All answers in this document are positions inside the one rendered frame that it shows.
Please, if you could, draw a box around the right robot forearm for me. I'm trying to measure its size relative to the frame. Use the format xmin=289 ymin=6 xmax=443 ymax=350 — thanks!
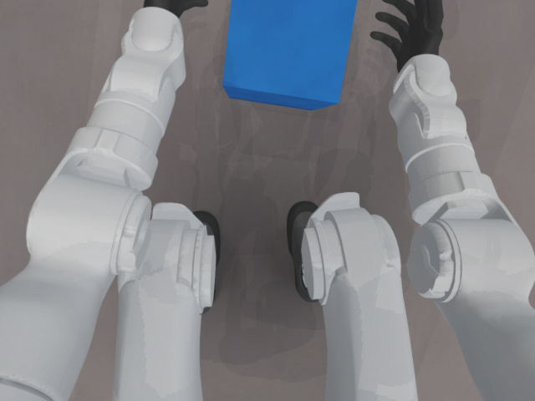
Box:
xmin=389 ymin=54 xmax=535 ymax=284

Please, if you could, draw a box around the robot left foot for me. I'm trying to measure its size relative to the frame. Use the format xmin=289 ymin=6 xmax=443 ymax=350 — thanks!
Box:
xmin=192 ymin=211 xmax=221 ymax=314

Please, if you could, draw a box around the robot right upper arm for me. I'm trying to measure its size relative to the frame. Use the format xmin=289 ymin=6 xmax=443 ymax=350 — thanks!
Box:
xmin=406 ymin=218 xmax=535 ymax=401

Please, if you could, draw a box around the robot right shin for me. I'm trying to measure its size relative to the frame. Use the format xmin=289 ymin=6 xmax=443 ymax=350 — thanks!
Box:
xmin=302 ymin=192 xmax=401 ymax=287

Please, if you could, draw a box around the robot left hand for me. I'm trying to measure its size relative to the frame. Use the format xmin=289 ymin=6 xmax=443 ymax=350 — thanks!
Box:
xmin=143 ymin=0 xmax=208 ymax=18

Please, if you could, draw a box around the carton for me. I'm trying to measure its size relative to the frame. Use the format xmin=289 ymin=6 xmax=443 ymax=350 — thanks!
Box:
xmin=222 ymin=0 xmax=357 ymax=110

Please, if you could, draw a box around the robot left upper arm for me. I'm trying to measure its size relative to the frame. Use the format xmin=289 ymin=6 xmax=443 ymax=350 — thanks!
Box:
xmin=0 ymin=173 xmax=151 ymax=401

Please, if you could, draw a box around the robot right hand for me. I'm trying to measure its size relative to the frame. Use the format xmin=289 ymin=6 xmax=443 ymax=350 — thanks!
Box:
xmin=370 ymin=0 xmax=444 ymax=73

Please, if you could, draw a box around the left robot forearm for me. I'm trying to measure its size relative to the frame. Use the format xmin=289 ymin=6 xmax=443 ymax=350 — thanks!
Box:
xmin=26 ymin=7 xmax=186 ymax=253

